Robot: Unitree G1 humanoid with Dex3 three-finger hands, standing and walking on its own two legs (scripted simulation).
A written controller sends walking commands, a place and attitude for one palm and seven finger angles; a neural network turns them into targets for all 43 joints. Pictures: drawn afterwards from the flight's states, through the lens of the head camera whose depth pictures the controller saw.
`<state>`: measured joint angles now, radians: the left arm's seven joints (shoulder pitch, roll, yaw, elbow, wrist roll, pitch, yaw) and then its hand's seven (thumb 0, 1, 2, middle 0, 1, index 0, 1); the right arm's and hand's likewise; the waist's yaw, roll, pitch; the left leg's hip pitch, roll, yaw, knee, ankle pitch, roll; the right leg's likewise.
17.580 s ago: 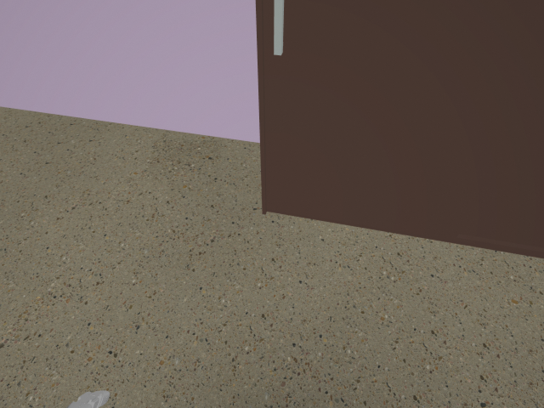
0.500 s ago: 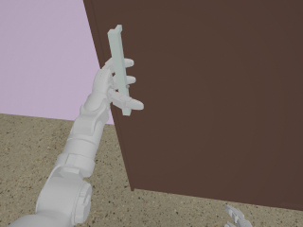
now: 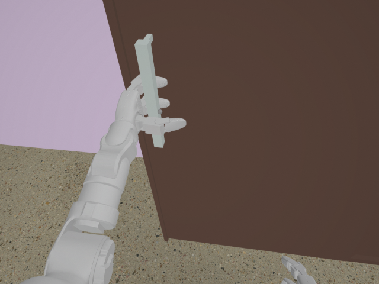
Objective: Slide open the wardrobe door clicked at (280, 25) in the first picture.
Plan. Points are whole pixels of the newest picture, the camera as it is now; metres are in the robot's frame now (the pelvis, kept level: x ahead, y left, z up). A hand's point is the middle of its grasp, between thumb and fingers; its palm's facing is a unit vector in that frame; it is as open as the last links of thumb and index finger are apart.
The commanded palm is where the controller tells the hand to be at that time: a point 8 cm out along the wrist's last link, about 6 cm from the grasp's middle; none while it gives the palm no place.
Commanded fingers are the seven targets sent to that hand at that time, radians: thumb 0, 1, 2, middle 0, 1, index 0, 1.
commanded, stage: grip the handle and tug to test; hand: left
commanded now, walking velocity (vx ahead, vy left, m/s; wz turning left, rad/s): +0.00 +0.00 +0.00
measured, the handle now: (154, 97) +0.46 +0.10 +0.18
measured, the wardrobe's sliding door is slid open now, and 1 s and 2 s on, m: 0.00 0.00 0.01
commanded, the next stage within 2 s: tug the door sideways, standing still in 1.10 s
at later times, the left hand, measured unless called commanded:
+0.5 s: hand (159, 112) +0.41 +0.09 +0.18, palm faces -0.05 -1.00 -0.01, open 5.9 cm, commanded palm +0.37 +0.12 +0.19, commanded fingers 0.00 0.90 0.90 -0.45 -1.40 -0.45 -1.40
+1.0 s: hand (159, 112) +0.40 +0.08 +0.18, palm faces -0.06 -1.00 -0.01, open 6.0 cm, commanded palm +0.35 +0.13 +0.19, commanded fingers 0.00 0.90 0.90 -0.45 -1.40 -0.45 -1.40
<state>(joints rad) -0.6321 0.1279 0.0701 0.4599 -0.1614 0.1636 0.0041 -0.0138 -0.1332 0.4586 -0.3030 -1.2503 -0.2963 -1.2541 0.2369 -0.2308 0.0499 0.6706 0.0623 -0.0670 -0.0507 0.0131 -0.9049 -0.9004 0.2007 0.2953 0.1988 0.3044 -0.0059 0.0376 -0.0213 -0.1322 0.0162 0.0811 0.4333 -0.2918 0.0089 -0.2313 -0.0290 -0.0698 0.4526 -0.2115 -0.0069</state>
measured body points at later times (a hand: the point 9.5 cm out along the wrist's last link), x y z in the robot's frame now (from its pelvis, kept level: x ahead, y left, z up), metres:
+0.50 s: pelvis +0.01 +0.00 +0.00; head +0.00 -0.02 +0.45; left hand +0.40 +0.14 +0.19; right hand +0.18 -0.23 -0.10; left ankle -0.04 +0.11 -0.74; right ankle +0.02 -0.12 -0.74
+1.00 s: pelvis +0.02 +0.00 +0.00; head +0.01 -0.02 +0.45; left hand +0.40 +0.14 +0.19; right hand +0.19 -0.23 -0.09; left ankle -0.04 +0.11 -0.74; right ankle +0.02 -0.12 -0.74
